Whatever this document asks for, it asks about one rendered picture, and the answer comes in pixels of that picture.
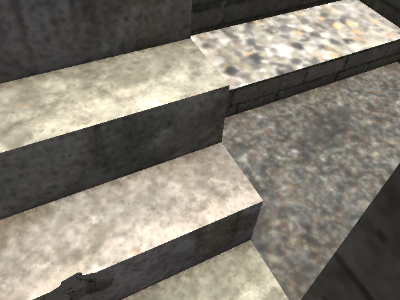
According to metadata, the robot left hand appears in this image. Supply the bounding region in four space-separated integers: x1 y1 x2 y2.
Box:
40 272 114 300

